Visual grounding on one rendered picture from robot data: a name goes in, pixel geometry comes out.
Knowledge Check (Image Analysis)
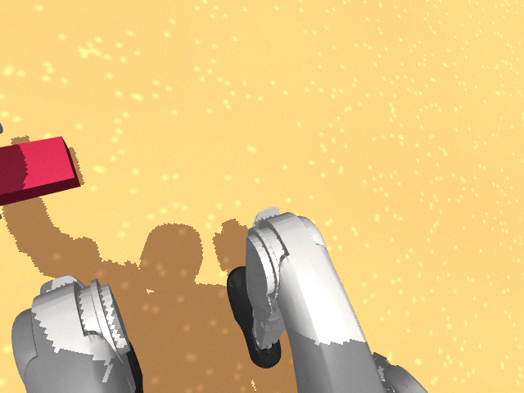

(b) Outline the left robot foot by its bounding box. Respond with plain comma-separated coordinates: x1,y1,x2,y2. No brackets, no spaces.
126,341,143,393

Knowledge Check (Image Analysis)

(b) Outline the right robot foot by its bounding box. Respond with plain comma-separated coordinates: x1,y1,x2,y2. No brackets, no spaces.
227,266,281,368

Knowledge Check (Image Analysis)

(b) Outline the carton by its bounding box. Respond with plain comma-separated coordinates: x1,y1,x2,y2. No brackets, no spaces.
0,137,80,206

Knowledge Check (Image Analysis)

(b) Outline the right robot hand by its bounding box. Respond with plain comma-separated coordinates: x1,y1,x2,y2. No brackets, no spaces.
372,352,428,393

